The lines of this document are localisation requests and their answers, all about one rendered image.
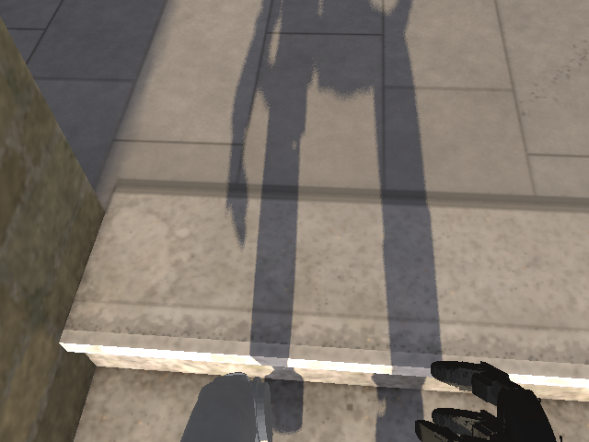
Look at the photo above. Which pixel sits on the left robot thigh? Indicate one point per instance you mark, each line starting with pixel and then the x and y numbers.
pixel 231 409

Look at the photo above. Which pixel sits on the right robot hand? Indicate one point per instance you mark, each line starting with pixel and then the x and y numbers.
pixel 520 416

